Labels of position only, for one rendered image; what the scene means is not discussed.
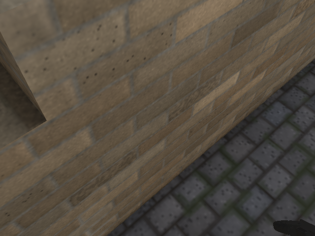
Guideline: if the right robot hand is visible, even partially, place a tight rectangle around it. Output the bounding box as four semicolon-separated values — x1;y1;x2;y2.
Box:
273;219;315;236

